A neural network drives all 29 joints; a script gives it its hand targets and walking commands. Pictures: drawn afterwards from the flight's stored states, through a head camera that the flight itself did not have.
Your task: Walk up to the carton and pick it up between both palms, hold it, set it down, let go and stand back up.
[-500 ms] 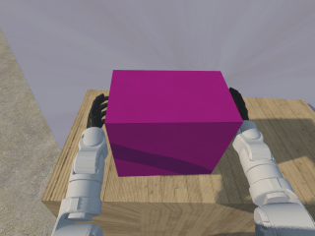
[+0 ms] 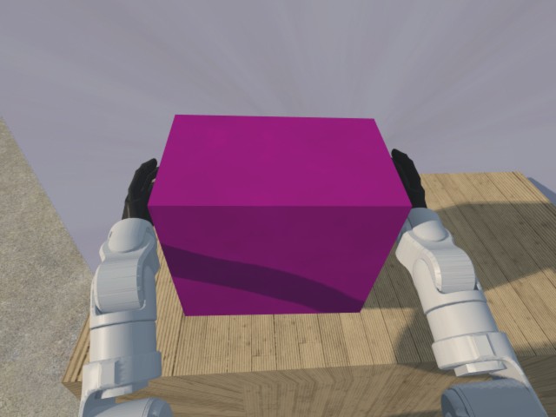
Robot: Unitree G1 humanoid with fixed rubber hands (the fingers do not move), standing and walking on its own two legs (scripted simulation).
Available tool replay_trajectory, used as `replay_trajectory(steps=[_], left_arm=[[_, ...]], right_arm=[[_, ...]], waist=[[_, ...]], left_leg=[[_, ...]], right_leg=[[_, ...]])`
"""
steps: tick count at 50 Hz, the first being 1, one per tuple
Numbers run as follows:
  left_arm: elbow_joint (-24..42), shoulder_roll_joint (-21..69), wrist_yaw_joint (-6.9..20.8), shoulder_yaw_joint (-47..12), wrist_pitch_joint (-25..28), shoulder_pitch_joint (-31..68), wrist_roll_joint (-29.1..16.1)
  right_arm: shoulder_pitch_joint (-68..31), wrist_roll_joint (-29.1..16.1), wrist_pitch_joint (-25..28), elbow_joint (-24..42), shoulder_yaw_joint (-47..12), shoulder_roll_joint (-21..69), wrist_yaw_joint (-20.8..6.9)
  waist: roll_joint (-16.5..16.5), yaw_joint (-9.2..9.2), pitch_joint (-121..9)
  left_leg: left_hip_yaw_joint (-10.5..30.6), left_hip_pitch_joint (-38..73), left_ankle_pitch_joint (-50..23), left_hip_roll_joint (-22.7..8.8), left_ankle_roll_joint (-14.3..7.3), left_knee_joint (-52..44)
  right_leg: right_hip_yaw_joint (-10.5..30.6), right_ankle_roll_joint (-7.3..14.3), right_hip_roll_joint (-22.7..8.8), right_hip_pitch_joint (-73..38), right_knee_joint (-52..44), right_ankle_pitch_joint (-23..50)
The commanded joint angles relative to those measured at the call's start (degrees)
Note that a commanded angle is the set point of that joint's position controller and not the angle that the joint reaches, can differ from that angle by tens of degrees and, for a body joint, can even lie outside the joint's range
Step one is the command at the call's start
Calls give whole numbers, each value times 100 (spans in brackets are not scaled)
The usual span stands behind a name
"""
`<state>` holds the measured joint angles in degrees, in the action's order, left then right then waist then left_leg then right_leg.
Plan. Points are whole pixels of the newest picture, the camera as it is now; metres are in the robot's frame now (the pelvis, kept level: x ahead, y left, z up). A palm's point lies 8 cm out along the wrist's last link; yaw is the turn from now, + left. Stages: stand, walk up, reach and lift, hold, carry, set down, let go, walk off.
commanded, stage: reach and lift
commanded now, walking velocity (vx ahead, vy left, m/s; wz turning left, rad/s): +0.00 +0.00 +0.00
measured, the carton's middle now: (275, 221) +0.36 +0.01 +0.14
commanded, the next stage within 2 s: hold in 1.10 s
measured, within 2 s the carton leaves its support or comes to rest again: neither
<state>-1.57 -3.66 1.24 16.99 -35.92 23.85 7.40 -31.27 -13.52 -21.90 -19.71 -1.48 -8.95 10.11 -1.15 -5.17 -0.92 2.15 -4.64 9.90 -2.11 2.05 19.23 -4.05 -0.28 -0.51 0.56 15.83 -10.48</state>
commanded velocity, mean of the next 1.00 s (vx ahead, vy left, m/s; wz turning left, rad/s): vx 0.00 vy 0.00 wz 0.00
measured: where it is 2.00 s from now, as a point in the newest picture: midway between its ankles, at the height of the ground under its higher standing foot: outside the picture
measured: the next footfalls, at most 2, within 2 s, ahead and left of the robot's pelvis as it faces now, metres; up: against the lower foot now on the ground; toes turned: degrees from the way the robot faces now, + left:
none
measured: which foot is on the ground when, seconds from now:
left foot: down 0.00-1.00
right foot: down 0.00-1.00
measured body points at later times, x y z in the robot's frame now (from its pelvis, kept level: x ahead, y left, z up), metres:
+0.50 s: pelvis -0.02 +0.00 +0.00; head -0.07 +0.03 +0.45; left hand +0.36 +0.18 +0.18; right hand +0.36 -0.18 +0.21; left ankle +0.01 +0.14 -0.75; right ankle -0.02 -0.12 -0.75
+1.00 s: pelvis -0.02 +0.01 +0.00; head -0.08 +0.02 +0.45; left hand +0.37 +0.18 +0.21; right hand +0.37 -0.19 +0.23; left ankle +0.01 +0.14 -0.75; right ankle -0.02 -0.12 -0.75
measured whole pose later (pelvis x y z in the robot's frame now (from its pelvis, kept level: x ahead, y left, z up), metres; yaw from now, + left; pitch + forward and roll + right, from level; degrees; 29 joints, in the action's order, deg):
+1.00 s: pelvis -0.02 +0.01 +0.00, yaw -1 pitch -2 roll -1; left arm -17.3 -7.2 -0.7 17.3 -41.8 38.5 6.5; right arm -48.0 -15.9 -28.2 -36.6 2.1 -11.2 9.3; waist -0.5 -4.8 -7.4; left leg 2.0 -9.6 8.2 -1.7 1.5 19.7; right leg -1.9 -0.7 -0.3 6.1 16.4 -8.4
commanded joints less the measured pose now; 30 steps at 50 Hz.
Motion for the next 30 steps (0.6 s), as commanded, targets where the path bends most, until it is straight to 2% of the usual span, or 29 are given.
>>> replay_trajectory(steps=[1,8,9,13,21,24,30], left_arm=[[1445,2443,907,-3212,288,4884,-994],[1151,2477,926,-3081,37,5356,-957],[832,2659,846,-3013,19,5022,-899],[615,2733,751,-2963,104,5364,-987],[680,2781,619,-3095,165,6350,-1246],[691,2798,583,-3147,174,6524,-1337],[365,2791,575,-3014,131,6735,-1314]], right_arm=[[-4475,-604,258,2352,-2095,3104,-733],[-4822,-719,-85,1977,-1908,3215,-790],[-5235,-758,-32,1917,-1888,2895,-877],[-5324,-716,-51,1427,-1720,3054,-981],[-5580,-754,-105,761,-1484,3309,-1051],[-5775,-824,-111,855,-1498,3357,-1024],[-5962,-860,-198,509,-1376,3357,-1016]], waist=[[226,-67,-2892],[304,-44,-2861],[452,229,-2882],[269,245,-2898],[358,31,-3221],[447,15,-3491],[478,12,-3323]], left_leg=[[-215,850,-2170,602,140,50],[-218,776,-1747,562,92,-55],[-192,834,-1901,509,148,-33],[-210,849,-1814,441,108,-27],[-176,773,-1523,456,85,-47],[-151,788,-1596,480,97,28],[-131,620,-1335,472,75,-45]], right_leg=[[108,-280,345,-618,82,2808],[129,-275,337,-376,-7,2266],[131,-148,434,-24,-38,1857],[154,-80,473,216,-155,1302],[235,-158,392,213,-95,1411],[251,-180,375,118,-54,1580],[257,-186,362,172,-60,1373]])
